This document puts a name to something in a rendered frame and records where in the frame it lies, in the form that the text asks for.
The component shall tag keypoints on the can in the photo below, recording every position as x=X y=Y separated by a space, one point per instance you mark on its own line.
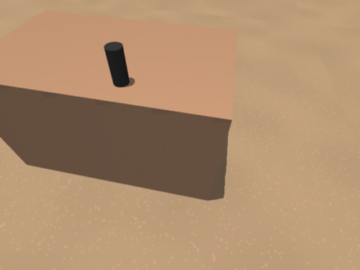
x=117 y=64

